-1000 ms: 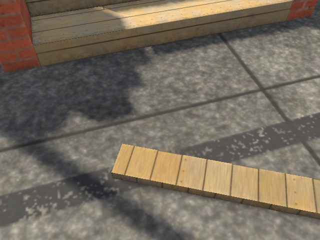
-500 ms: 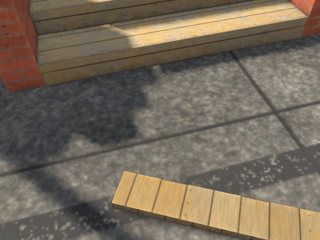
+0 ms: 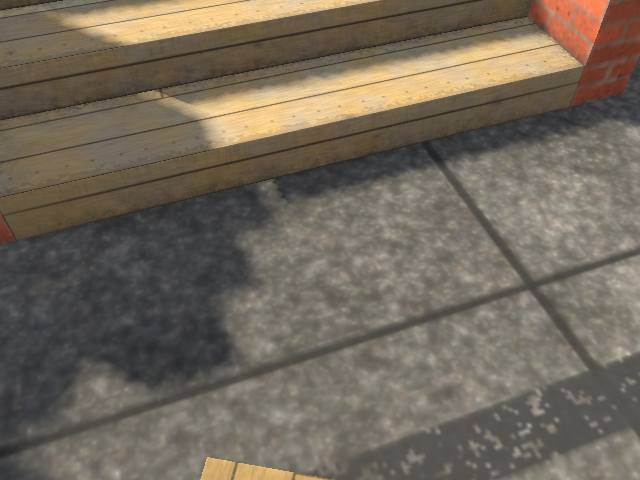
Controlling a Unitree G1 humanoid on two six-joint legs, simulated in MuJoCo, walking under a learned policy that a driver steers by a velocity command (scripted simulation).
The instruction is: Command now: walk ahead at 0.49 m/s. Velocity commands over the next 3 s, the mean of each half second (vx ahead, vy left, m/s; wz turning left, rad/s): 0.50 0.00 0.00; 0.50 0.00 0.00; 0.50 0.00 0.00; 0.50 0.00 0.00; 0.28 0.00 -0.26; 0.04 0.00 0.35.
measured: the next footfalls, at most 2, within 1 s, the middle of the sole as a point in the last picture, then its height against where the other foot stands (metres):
right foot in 0.24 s outside the picture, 0.05 m higher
left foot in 0.76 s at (278, 478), level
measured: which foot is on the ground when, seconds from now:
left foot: down 0.00-0.32, up 0.34-0.74, down 0.76-1.00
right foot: up 0.00-0.22, down 0.24-0.76, up 0.78-1.00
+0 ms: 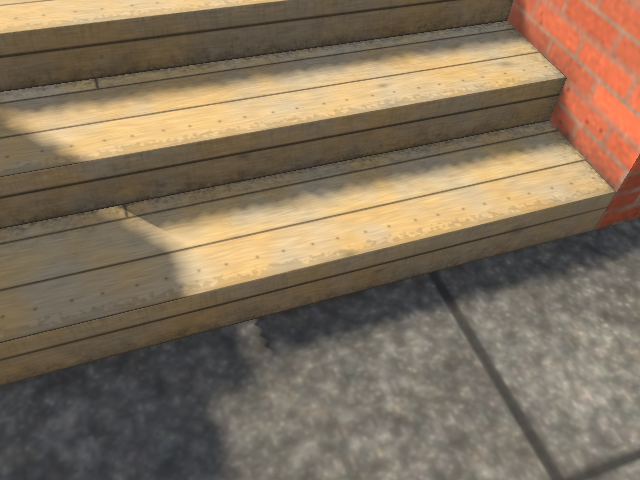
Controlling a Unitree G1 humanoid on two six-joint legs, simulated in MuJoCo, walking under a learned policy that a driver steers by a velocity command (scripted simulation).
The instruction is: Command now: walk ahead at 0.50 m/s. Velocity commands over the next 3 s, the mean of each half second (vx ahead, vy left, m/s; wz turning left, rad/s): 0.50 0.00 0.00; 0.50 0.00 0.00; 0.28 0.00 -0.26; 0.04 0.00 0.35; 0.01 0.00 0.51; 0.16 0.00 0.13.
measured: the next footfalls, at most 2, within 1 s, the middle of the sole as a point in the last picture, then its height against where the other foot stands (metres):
right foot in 0.34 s outside the picture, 0.05 m lower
left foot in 0.82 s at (276, 441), level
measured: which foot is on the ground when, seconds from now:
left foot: down 0.00-0.34, up 0.36-0.80, down 0.82-1.00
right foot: up 0.00-0.32, down 0.34-0.84, up 0.86-1.00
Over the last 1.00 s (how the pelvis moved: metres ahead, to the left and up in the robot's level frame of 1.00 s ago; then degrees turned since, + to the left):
0.48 0.02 0.06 2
